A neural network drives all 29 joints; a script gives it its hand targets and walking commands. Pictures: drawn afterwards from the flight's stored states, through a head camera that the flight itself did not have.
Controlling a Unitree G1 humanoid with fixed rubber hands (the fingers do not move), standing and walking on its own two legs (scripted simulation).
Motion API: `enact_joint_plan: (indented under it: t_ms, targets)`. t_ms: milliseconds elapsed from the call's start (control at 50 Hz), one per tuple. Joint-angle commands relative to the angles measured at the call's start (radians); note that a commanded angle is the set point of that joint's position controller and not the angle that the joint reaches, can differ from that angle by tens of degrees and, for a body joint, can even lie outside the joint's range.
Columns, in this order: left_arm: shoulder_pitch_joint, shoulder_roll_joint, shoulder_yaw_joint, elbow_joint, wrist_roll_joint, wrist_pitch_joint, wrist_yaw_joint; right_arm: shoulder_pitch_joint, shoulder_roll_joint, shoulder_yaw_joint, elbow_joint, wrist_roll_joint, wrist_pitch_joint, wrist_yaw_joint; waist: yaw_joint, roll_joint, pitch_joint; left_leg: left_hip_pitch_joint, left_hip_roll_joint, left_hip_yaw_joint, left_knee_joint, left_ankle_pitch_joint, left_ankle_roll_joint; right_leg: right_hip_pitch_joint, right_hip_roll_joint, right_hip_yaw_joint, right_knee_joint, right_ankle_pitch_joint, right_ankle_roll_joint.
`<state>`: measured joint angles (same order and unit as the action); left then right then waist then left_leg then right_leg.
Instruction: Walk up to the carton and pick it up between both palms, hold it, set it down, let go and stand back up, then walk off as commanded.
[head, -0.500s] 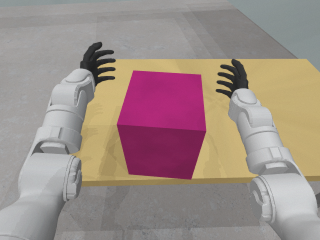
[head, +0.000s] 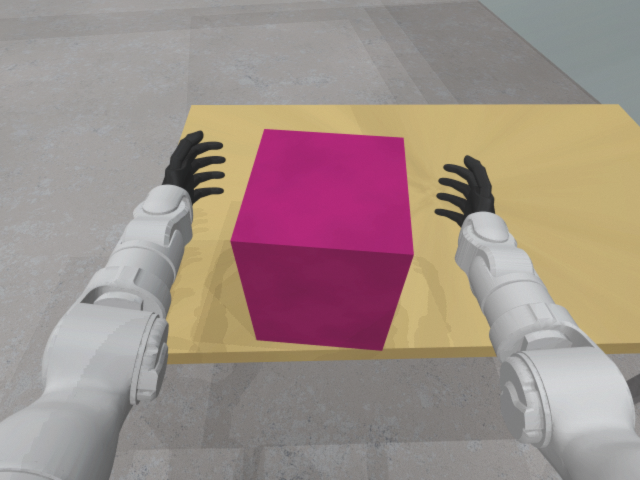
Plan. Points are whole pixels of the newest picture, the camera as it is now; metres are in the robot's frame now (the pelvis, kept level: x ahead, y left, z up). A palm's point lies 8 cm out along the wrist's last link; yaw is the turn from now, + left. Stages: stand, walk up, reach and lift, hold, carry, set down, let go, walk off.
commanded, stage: reach and lift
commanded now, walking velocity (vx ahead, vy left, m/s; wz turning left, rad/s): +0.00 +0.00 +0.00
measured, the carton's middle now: (325, 244) +0.45 +0.03 +0.02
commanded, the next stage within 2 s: none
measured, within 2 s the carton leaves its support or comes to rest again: neither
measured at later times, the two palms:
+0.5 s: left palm (200, 211) +0.45 +0.21 +0.08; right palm (463, 228) +0.44 -0.16 +0.07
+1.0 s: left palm (221, 224) +0.43 +0.18 +0.07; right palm (438, 244) +0.42 -0.12 +0.07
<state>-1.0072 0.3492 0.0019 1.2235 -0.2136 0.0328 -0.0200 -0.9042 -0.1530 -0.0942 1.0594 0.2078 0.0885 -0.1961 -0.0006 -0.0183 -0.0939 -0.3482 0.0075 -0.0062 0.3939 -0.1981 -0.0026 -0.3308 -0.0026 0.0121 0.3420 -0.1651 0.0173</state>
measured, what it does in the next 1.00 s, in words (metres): stands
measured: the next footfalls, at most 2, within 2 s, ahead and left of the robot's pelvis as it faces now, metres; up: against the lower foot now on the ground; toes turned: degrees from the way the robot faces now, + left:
none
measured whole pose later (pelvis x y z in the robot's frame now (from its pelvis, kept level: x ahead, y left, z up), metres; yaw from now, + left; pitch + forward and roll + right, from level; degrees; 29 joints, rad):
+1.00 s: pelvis +0.01 +0.01 +0.00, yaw +1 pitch +11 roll -2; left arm -0.95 0.12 0.40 1.34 0.18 -0.25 -0.03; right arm -0.82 0.07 -0.56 1.11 -0.33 -0.22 -0.14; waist 0.00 -0.02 -0.12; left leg -0.41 0.01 -0.02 0.44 -0.22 0.00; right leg -0.36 0.00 -0.01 0.33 -0.16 0.02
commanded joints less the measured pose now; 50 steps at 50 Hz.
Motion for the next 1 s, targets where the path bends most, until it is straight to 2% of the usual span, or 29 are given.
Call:
enact_joint_plan:
  t_ms: [0, 20, 60, 80, 100, 200, 260, 300, 320, 340, 360, 400, 440, 460, 480, 500, 540, 580, 620, 640, 680, 700, 760, 800, 820, 840, 860, 880, 980]
  targets:
    - [-0.486, 0.083, -0.030, -0.025, -0.063, -0.187, -0.014, -0.463, -0.104, -0.029, -0.078, -0.039, -0.161, 0.027, -0.081, 0.063, -0.670, 0.178, -0.009, 0.021, 0.135, 0.483, -0.071, 0.045, 0.035, -0.059, 0.067, 0.323, -0.020]
    - [-0.530, 0.075, -0.046, -0.039, -0.079, -0.215, -0.017, -0.476, -0.099, -0.031, -0.101, -0.044, -0.178, 0.029, -0.098, 0.042, -0.716, 0.155, -0.009, 0.020, 0.138, 0.453, -0.066, 0.060, 0.035, -0.061, 0.073, 0.315, -0.016]
    - [-0.553, 0.066, -0.060, -0.019, -0.086, -0.250, -0.018, -0.489, -0.098, -0.034, -0.058, -0.038, -0.195, 0.039, -0.093, 0.076, -0.715, 0.140, -0.004, 0.016, 0.142, 0.428, -0.065, 0.007, 0.027, -0.062, 0.088, 0.273, -0.020]
    - [-0.554, 0.072, -0.060, -0.020, -0.100, -0.268, -0.014, -0.485, -0.103, -0.035, -0.068, -0.051, -0.205, 0.040, -0.099, 0.050, -0.746, 0.138, -0.004, 0.013, 0.155, 0.431, -0.063, 0.005, 0.028, -0.067, 0.091, 0.279, -0.023]
    - [-0.582, 0.083, -0.058, -0.024, -0.102, -0.282, -0.012, -0.510, -0.112, -0.026, -0.073, -0.033, -0.218, 0.045, -0.081, 0.064, -0.762, 0.122, -0.007, 0.023, 0.153, 0.444, -0.065, 0.020, 0.025, -0.059, 0.093, 0.289, -0.022]
    - [-0.572, 0.061, -0.058, -0.051, -0.092, -0.321, 0.004, -0.489, -0.136, -0.024, -0.026, -0.025, -0.258, 0.058, -0.079, 0.106, -0.847, 0.189, -0.002, 0.017, 0.184, 0.569, -0.085, -0.021, 0.036, -0.071, 0.107, 0.341, -0.023]
    - [-0.561, 0.056, -0.054, -0.008, -0.093, -0.320, -0.002, -0.506, -0.131, -0.028, -0.043, -0.038, -0.270, 0.052, -0.085, 0.068, -0.844, 0.154, -0.004, 0.022, 0.182, 0.572, -0.082, 0.001, 0.031, -0.067, 0.112, 0.394, -0.014]
    - [-0.537, 0.053, -0.039, 0.003, -0.088, -0.331, -0.009, -0.488, -0.110, 0.003, -0.073, -0.022, -0.276, 0.055, -0.064, 0.052, -0.843, 0.127, -0.009, 0.023, 0.182, 0.554, -0.070, 0.025, 0.028, -0.057, 0.120, 0.397, -0.013]
    - [-0.518, 0.045, -0.023, 0.044, -0.066, -0.327, -0.015, -0.464, -0.097, -0.014, -0.025, -0.045, -0.274, 0.053, -0.078, 0.048, -0.809, 0.102, -0.015, 0.030, 0.172, 0.520, -0.068, 0.043, 0.024, -0.061, 0.124, 0.388, -0.011]
    - [-0.532, 0.030, -0.029, -0.007, -0.054, -0.337, -0.009, -0.466, -0.105, -0.018, -0.035, -0.041, -0.288, 0.052, -0.078, 0.080, -0.850, 0.130, -0.010, 0.023, 0.179, 0.572, -0.078, 0.029, 0.028, -0.057, 0.126, 0.414, -0.016]
    - [-0.531, 0.024, -0.019, 0.012, -0.048, -0.333, -0.014, -0.497, -0.081, -0.011, -0.037, -0.044, -0.283, 0.055, -0.053, 0.062, -0.821, 0.117, -0.010, 0.031, 0.180, 0.573, -0.074, 0.022, 0.026, -0.062, 0.129, 0.413, -0.010]
    - [-0.501, 0.002, 0.004, 0.029, -0.011, -0.330, -0.021, -0.437, -0.068, -0.024, 0.006, -0.066, -0.279, 0.055, -0.079, 0.052, -0.781, 0.120, -0.010, 0.027, 0.160, 0.536, -0.066, 0.034, 0.024, -0.054, 0.113, 0.397, -0.012]
    - [-0.497, -0.012, 0.035, 0.049, 0.004, -0.345, -0.039, -0.449, 0.008, -0.014, -0.030, -0.090, -0.279, 0.056, -0.061, 0.025, -0.770, 0.048, -0.021, 0.044, 0.148, 0.490, -0.045, 0.093, 0.010, -0.041, 0.126, 0.423, -0.003]
    - [-0.521, -0.061, 0.019, -0.003, 0.008, -0.352, -0.041, -0.466, 0.030, -0.020, -0.058, -0.101, -0.291, 0.061, -0.079, 0.035, -0.812, 0.080, -0.017, 0.037, 0.154, 0.511, -0.055, 0.102, 0.012, -0.054, 0.132, 0.439, 0.000]
    - [-0.509, -0.074, 0.035, 0.003, 0.024, -0.355, -0.045, -0.494, 0.048, -0.023, -0.064, -0.107, -0.295, 0.073, -0.058, 0.033, -0.782, 0.072, -0.017, 0.037, 0.146, 0.508, -0.053, 0.105, 0.009, -0.050, 0.127, 0.432, 0.000]
    - [-0.540, -0.124, 0.042, -0.014, 0.051, -0.362, -0.054, -0.495, 0.100, -0.045, -0.065, -0.148, -0.299, 0.084, -0.071, 0.043, -0.795, 0.087, -0.017, 0.038, 0.150, 0.522, -0.059, 0.098, 0.011, -0.058, 0.129, 0.421, -0.008]
    - [-0.530, -0.083, 0.119, -0.018, 0.119, -0.370, -0.043, -0.467, 0.094, -0.098, -0.041, -0.188, -0.305, 0.077, -0.053, 0.043, -0.793, 0.071, -0.015, 0.048, 0.128, 0.476, -0.051, 0.130, 0.004, -0.051, 0.108, 0.391, -0.005]
    - [-0.535, -0.125, 0.157, -0.013, 0.163, -0.377, -0.051, -0.464, 0.154, -0.142, -0.064, -0.267, -0.316, 0.078, -0.073, 0.000, -0.758, 0.049, -0.021, 0.053, 0.111, 0.455, -0.043, 0.192, -0.001, -0.052, 0.111, 0.432, 0.004]
    - [-0.513, -0.137, 0.237, -0.013, 0.247, -0.377, -0.042, -0.451, 0.194, -0.203, -0.076, -0.349, -0.334, 0.071, -0.055, 0.014, -0.739, 0.017, -0.022, 0.067, 0.087, 0.435, -0.041, 0.256, -0.008, -0.047, 0.109, 0.458, 0.017]
    - [-0.547, -0.160, 0.262, -0.036, 0.300, -0.374, -0.036, -0.448, 0.213, -0.269, -0.066, -0.400, -0.337, 0.063, -0.084, 0.029, -0.735, 0.029, -0.026, 0.068, 0.082, 0.410, -0.043, 0.256, -0.007, -0.048, 0.097, 0.452, 0.013]
    - [-0.512, -0.199, 0.321, -0.065, 0.379, -0.363, -0.027, -0.435, 0.259, -0.310, -0.067, -0.467, -0.359, 0.064, -0.068, 0.037, -0.693, 0.068, -0.019, 0.069, 0.071, 0.444, -0.059, 0.294, -0.003, -0.058, 0.083, 0.474, 0.020]
    - [-0.518, -0.260, 0.328, -0.061, 0.412, -0.351, -0.037, -0.424, 0.315, -0.341, -0.058, -0.522, -0.355, 0.072, -0.081, 0.050, -0.659, 0.082, -0.024, 0.078, 0.067, 0.442, -0.062, 0.306, -0.006, -0.066, 0.069, 0.463, 0.014]
    - [-0.509, -0.571, 0.313, -0.020, 0.504, -0.342, -0.115, -0.447, 0.669, -0.300, -0.082, -0.634, -0.354, 0.162, -0.043, 0.040, -0.617, 0.135, -0.026, 0.090, 0.040, 0.462, -0.063, 0.335, -0.007, -0.082, 0.051, 0.457, 0.016]
    - [-0.461, -0.601, 0.315, -0.002, 0.527, -0.337, -0.123, -0.414, 0.705, -0.291, -0.076, -0.661, -0.360, 0.187, -0.037, 0.031, -0.578, 0.173, -0.020, 0.098, 0.036, 0.497, -0.069, 0.343, -0.001, -0.094, 0.045, 0.465, 0.020]
    - [-0.489, -0.662, 0.287, -0.010, 0.525, -0.332, -0.124, -0.425, 0.737, -0.299, -0.079, -0.689, -0.376, 0.197, -0.066, 0.054, -0.621, 0.205, -0.017, 0.094, 0.048, 0.548, -0.084, 0.331, 0.010, -0.107, 0.045, 0.481, 0.013]
    - [-0.492, -0.669, 0.290, -0.026, 0.533, -0.331, -0.122, -0.421, 0.739, -0.304, -0.071, -0.693, -0.374, 0.205, -0.063, 0.086, -0.600, 0.229, -0.011, 0.090, 0.045, 0.554, -0.093, 0.309, 0.010, -0.105, 0.039, 0.451, 0.009]
    - [-0.480, -0.688, 0.291, -0.012, 0.531, -0.325, -0.125, -0.422, 0.767, -0.298, -0.062, -0.700, -0.371, 0.211, -0.055, 0.066, -0.574, 0.230, -0.009, 0.092, 0.044, 0.559, -0.086, 0.316, 0.009, -0.104, 0.032, 0.450, 0.009]
    - [-0.471, -0.705, 0.263, -0.039, 0.520, -0.328, -0.124, -0.426, 0.775, -0.277, -0.085, -0.690, -0.383, 0.217, -0.051, 0.084, -0.594, 0.259, -0.001, 0.088, 0.052, 0.606, -0.096, 0.309, 0.020, -0.111, 0.032, 0.456, 0.007]
    - [-0.460, -0.720, 0.309, -0.002, 0.540, -0.298, -0.138, -0.433, 0.783, -0.302, -0.092, -0.702, -0.356, 0.226, -0.047, 0.048, -0.460, 0.225, 0.008, 0.087, 0.012, 0.517, -0.081, 0.354, 0.019, -0.104, 0.011, 0.373, 0.006]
